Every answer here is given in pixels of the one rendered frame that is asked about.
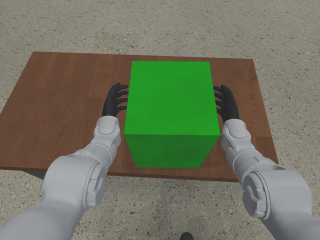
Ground table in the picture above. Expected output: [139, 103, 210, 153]
[0, 51, 279, 183]

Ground robot left forearm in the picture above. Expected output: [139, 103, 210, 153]
[42, 115, 121, 196]

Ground robot left upper arm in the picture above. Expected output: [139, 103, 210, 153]
[0, 156, 106, 240]

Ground carton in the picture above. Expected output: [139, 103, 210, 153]
[124, 61, 220, 168]

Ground left robot hand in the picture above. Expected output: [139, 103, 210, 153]
[101, 83, 129, 117]

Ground robot right upper arm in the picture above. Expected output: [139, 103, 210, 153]
[242, 169, 320, 240]

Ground robot right forearm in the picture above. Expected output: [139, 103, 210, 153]
[221, 119, 313, 209]

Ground right robot hand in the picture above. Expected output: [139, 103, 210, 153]
[213, 84, 240, 124]

